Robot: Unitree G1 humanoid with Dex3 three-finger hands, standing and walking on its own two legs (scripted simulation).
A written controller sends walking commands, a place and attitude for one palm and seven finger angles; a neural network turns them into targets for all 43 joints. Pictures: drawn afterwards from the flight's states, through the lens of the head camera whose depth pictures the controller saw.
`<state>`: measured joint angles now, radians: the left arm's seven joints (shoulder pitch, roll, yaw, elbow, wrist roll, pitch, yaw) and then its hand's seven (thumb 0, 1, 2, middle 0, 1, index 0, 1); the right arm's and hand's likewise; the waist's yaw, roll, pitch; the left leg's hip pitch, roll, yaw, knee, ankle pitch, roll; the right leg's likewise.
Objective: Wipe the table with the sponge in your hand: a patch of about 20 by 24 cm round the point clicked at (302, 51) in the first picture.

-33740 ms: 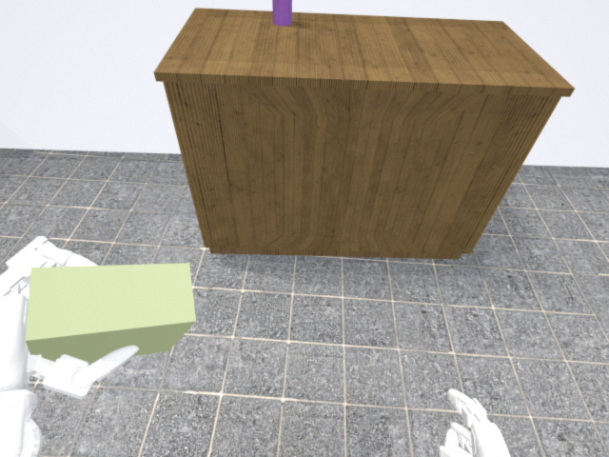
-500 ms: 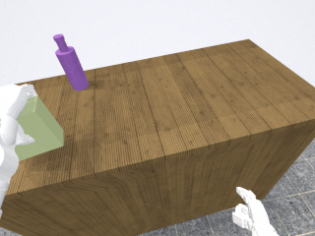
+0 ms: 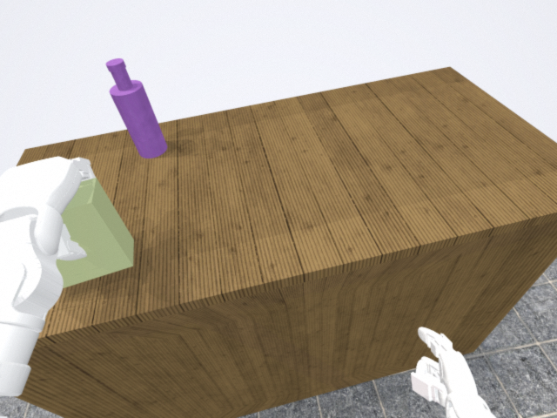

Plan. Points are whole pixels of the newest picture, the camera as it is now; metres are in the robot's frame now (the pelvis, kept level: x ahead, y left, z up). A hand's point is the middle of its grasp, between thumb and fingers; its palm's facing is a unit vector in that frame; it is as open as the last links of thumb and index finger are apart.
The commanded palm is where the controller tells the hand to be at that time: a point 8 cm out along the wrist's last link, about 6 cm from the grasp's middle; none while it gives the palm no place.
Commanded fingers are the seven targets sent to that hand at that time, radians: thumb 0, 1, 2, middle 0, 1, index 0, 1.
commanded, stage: move the sponge above the wiping area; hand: left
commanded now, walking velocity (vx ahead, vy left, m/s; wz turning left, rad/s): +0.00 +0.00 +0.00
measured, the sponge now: (78, 247) +0.29 +0.35 +0.11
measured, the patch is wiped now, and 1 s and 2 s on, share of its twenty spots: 0.00 0.05 0.05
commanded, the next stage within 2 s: lower the sponge onto the table in 1.18 s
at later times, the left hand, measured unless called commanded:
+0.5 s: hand (76, 247) +0.27 +0.32 +0.14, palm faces -0.09 -0.06 -0.99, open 10.4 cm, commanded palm +0.24 +0.31 +0.24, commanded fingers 0.00 0.10 1.30 -1.20 -1.60 -1.20 -1.60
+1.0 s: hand (93, 241) +0.27 +0.29 +0.15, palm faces -0.06 +0.00 -1.00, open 10.3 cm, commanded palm +0.25 +0.31 +0.24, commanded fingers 0.00 0.10 1.30 -1.20 -1.60 -1.20 -1.60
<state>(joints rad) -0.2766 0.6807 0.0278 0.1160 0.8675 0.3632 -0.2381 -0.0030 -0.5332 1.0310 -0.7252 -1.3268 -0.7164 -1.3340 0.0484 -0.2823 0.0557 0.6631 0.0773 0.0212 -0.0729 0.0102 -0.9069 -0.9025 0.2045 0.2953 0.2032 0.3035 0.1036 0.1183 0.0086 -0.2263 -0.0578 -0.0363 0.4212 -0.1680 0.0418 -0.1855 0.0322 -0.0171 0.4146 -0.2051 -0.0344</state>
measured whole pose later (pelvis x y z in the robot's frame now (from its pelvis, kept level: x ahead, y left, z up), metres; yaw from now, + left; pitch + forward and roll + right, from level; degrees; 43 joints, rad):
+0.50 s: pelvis +0.01 +0.00 +0.00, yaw +0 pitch -2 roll +0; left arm -0.11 0.66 0.00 -0.06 0.85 0.38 -0.29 0.00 -0.53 1.03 -0.73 -1.33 -0.72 -1.34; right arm 0.03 -0.30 0.06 0.64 0.08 0.02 -0.08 0.01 -0.91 -0.90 0.20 0.30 0.20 0.30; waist 0.12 0.11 0.01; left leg -0.21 -0.06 -0.04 0.44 -0.18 0.04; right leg -0.17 0.03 -0.02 0.42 -0.22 -0.04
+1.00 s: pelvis +0.00 -0.01 +0.00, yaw -1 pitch -3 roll +0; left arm -0.09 0.69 0.03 -0.08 0.84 0.21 -0.28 0.00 -0.52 1.03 -0.73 -1.33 -0.72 -1.33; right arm 0.08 -0.28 0.07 0.65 0.05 0.01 -0.09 0.01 -0.91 -0.90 0.20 0.30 0.20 0.30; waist 0.11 0.10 0.02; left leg -0.19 -0.04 -0.03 0.44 -0.19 0.03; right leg -0.16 0.05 -0.01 0.44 -0.22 -0.05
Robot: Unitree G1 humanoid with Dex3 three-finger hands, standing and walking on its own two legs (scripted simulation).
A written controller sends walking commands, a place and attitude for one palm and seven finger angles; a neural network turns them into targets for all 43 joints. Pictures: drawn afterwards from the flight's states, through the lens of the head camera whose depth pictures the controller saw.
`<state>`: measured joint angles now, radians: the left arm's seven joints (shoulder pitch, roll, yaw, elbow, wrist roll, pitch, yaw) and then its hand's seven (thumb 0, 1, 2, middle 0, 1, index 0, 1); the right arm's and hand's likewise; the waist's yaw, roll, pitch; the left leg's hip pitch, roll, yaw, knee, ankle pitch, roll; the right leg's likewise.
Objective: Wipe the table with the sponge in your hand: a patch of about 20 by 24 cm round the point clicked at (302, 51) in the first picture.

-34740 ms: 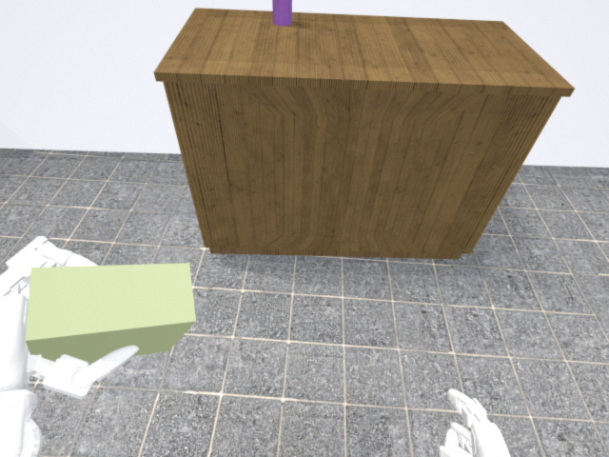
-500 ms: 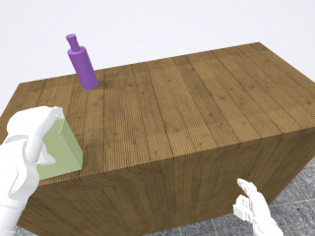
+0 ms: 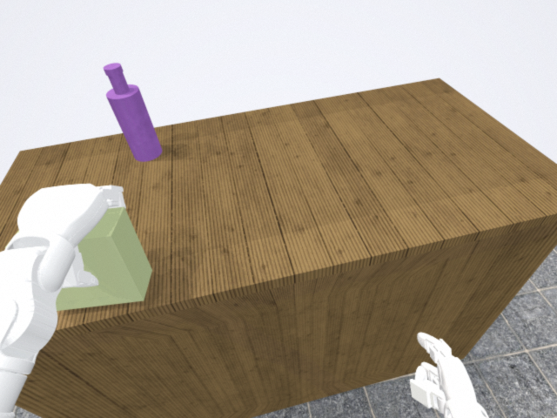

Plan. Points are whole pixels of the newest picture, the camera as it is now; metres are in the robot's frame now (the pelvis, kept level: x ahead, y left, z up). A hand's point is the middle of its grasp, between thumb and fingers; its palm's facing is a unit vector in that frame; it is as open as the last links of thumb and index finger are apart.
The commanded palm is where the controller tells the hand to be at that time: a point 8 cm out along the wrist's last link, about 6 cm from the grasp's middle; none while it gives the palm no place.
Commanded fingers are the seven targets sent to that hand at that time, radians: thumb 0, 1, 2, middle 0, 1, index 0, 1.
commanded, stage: move the sponge above the wiping area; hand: left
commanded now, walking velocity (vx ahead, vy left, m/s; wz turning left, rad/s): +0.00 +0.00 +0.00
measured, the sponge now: (95, 271) +0.26 +0.32 +0.09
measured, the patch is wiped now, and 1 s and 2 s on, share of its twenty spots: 0.05 0.05 0.05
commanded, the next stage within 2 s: lower the sponge onto the table in 0.18 s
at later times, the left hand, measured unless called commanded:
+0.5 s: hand (78, 219) +0.28 +0.31 +0.17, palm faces +0.06 +0.00 -1.00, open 10.3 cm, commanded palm +0.25 +0.33 +0.24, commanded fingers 0.00 0.10 1.30 -1.20 -1.60 -1.20 -1.60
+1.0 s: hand (67, 217) +0.29 +0.34 +0.17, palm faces +0.10 -0.03 -0.99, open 10.3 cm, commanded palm +0.25 +0.33 +0.22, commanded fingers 0.00 0.10 1.30 -1.20 -1.60 -1.20 -1.60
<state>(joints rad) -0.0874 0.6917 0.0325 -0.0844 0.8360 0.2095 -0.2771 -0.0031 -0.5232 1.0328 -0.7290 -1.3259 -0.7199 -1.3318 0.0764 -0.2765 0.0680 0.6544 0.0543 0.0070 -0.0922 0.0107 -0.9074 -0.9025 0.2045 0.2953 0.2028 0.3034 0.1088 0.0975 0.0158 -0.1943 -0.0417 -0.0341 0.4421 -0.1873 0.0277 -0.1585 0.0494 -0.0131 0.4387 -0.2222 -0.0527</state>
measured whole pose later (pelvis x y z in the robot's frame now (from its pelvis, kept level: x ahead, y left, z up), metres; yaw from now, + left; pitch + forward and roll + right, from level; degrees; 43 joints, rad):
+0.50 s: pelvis +0.00 +0.01 +0.00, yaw +0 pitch -4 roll -1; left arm -0.17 0.70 0.05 -0.03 0.82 0.12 -0.20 0.00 -0.52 1.03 -0.73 -1.33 -0.72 -1.33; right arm 0.08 -0.26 0.06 0.67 0.06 -0.01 -0.11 0.01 -0.91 -0.90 0.20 0.30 0.20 0.30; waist 0.12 0.09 0.03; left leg -0.18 -0.04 -0.04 0.44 -0.19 0.03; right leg -0.13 0.05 -0.01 0.41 -0.21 -0.05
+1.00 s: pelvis +0.01 +0.01 +0.00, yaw +0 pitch -3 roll -1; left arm -0.18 0.65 0.05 0.00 0.84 0.28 -0.14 0.00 -0.52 1.04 -0.73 -1.33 -0.72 -1.33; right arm 0.03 -0.25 0.07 0.68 0.06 0.03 -0.07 0.01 -0.91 -0.90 0.20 0.30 0.20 0.30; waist 0.13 0.09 0.01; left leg -0.19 -0.05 -0.03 0.41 -0.18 0.04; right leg -0.14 0.04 0.00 0.39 -0.21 -0.04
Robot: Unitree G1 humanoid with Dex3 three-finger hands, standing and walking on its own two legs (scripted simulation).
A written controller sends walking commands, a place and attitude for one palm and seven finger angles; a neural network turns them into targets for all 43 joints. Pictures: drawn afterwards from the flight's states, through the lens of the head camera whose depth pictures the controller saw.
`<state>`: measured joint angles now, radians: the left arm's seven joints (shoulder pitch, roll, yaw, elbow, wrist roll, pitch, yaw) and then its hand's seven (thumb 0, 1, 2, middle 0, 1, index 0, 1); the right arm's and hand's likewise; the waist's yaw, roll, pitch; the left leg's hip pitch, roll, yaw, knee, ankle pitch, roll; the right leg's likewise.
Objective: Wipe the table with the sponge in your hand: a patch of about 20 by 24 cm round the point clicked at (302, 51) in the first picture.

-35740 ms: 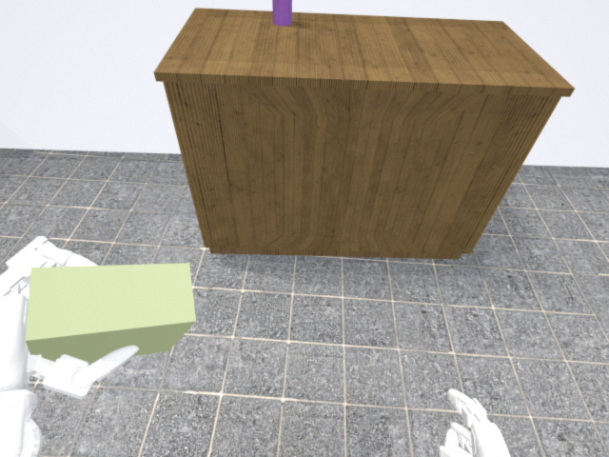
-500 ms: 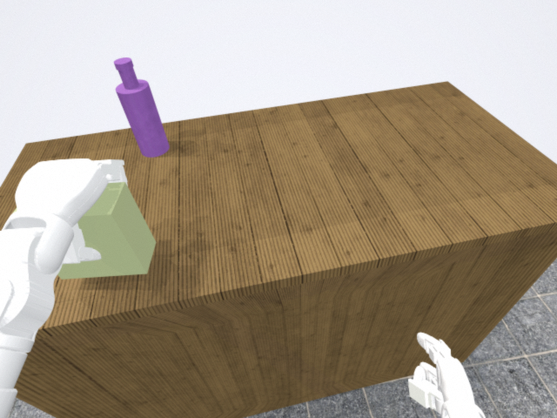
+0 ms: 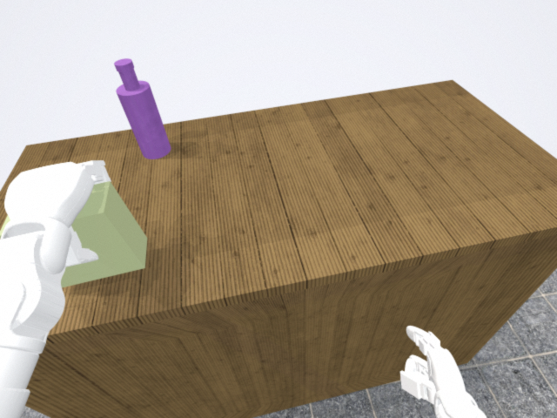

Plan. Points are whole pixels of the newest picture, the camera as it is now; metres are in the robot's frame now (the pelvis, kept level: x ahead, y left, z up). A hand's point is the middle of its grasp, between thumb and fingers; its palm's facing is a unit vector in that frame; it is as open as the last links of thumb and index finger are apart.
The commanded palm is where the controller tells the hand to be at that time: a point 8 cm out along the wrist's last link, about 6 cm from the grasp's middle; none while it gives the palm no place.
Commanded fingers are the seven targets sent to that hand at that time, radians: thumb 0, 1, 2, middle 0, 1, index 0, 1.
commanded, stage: lower the sponge onto the table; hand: left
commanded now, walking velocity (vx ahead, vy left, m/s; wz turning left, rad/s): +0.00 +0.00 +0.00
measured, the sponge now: (91, 246) +0.28 +0.34 +0.10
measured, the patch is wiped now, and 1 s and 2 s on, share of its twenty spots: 0.05 0.05 0.25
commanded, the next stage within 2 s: wipe forward along the first lane in 0.42 s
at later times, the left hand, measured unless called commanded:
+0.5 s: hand (81, 234) +0.27 +0.33 +0.14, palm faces +0.00 -0.02 -1.00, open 10.3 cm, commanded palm +0.24 +0.32 +0.20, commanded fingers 0.00 0.10 1.30 -1.20 -1.60 -1.20 -1.60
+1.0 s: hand (93, 214) +0.31 +0.33 +0.14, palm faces -0.11 +0.00 -0.99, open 10.3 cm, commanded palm +0.30 +0.33 +0.18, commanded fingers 0.00 0.10 1.30 -1.20 -1.60 -1.20 -1.60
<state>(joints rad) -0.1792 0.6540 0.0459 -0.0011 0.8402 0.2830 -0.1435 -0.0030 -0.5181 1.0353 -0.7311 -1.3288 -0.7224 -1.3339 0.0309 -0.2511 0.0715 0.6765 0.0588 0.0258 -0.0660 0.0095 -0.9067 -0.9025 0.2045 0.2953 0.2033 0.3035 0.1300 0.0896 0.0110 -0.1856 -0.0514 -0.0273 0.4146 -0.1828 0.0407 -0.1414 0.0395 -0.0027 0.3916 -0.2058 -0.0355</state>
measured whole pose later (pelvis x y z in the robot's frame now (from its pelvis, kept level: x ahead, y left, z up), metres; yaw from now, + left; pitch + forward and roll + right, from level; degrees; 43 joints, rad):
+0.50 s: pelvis +0.00 -0.01 +0.00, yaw +1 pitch -2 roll -1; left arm -0.12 0.66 0.07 0.03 0.85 0.24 -0.17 -0.01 -0.52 1.04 -0.73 -1.32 -0.73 -1.33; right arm 0.07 -0.27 0.06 0.67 0.06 0.03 -0.08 0.01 -0.91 -0.90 0.20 0.30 0.20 0.30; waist 0.11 0.10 0.01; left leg -0.21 -0.05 -0.04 0.44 -0.19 0.04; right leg -0.16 0.05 -0.02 0.41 -0.21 -0.04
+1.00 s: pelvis -0.01 -0.02 +0.00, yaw +2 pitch +0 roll +0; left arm -0.43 0.69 0.03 0.45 0.92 0.13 -0.22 0.01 -0.54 1.04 -0.76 -1.30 -0.75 -1.30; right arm 0.15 -0.30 0.04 0.69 0.08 0.03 -0.10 0.01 -0.91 -0.90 0.20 0.30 0.20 0.30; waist 0.07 0.10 -0.02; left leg -0.29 -0.03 -0.07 0.48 -0.19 0.02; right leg -0.24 0.06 -0.05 0.45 -0.22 -0.07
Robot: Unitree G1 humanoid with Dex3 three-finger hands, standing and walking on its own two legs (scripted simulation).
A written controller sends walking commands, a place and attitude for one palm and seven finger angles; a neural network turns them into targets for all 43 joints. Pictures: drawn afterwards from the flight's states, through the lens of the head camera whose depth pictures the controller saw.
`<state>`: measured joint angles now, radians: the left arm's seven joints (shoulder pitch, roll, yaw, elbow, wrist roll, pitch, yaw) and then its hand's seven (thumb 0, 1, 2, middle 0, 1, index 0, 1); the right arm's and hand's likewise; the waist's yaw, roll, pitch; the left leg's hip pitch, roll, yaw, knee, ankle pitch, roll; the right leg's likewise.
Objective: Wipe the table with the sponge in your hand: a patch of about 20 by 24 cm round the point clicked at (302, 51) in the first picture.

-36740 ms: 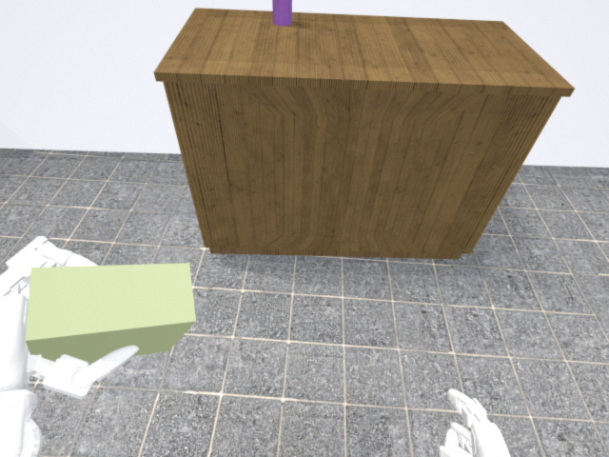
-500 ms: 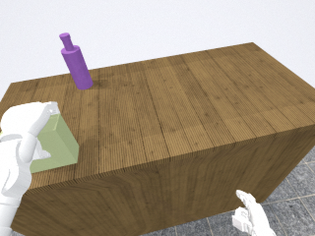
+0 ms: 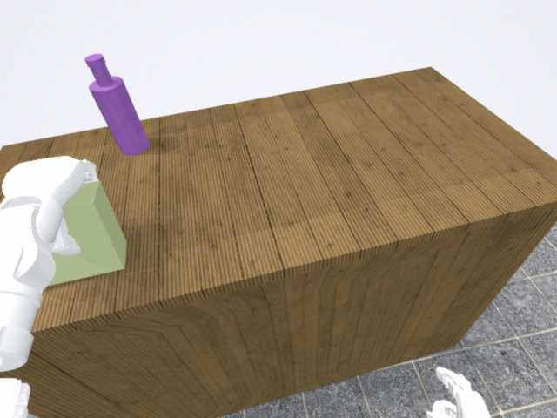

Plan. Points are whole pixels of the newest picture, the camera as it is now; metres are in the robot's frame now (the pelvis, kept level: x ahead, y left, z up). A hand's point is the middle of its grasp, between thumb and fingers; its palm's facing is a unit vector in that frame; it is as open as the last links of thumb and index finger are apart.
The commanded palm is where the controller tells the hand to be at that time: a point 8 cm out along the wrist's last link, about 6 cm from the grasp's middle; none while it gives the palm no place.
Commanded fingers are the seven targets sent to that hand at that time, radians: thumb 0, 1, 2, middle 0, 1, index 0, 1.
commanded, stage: wipe forward along the first lane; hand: left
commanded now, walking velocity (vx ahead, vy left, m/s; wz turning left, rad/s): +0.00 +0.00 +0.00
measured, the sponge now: (73, 245) +0.31 +0.36 +0.09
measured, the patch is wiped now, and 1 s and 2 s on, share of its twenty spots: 0.05 0.25 0.30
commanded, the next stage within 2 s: slide across to the middle lane in 1.18 s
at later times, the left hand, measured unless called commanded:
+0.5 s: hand (71, 189) +0.37 +0.36 +0.15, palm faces -0.15 +0.02 -0.99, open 10.3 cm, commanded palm +0.37 +0.36 +0.18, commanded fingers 0.00 0.10 1.30 -1.20 -1.60 -1.20 -1.60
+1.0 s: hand (74, 167) +0.42 +0.39 +0.15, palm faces -0.17 +0.02 -0.98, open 10.3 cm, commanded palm +0.43 +0.38 +0.18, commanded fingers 0.00 0.10 1.30 -1.20 -1.60 -1.20 -1.60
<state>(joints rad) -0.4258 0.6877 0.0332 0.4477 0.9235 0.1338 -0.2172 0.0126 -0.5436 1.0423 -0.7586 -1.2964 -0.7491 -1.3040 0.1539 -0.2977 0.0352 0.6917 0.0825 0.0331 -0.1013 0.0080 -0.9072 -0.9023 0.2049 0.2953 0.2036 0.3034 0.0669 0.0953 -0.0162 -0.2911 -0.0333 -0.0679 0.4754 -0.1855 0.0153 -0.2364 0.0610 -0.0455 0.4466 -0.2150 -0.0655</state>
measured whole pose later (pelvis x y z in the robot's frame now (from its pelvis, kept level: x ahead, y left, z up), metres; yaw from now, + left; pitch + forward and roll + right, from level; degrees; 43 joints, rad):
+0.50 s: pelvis -0.01 -0.01 -0.01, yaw -2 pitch +4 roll -1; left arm -0.65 0.79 0.10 0.82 0.98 -0.02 -0.17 0.03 -0.56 1.05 -0.77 -1.28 -0.76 -1.29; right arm 0.26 -0.32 0.00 0.72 0.09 0.08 -0.10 0.01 -0.91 -0.90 0.20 0.30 0.20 0.30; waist 0.01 0.08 -0.04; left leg -0.42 -0.01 -0.05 0.56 -0.22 0.02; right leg -0.37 0.08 -0.03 0.52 -0.22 -0.08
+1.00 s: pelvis +0.01 +0.02 -0.01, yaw -2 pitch +8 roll -1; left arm -0.81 0.83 0.08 0.98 1.02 -0.06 -0.16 0.03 -0.56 1.05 -0.78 -1.28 -0.76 -1.29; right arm 0.30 -0.31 0.00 0.72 0.09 0.09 -0.09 0.00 -0.91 -0.90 0.21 0.30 0.20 0.30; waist -0.01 0.07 -0.06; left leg -0.48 -0.03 -0.04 0.55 -0.22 0.03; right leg -0.42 0.07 -0.01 0.49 -0.22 -0.05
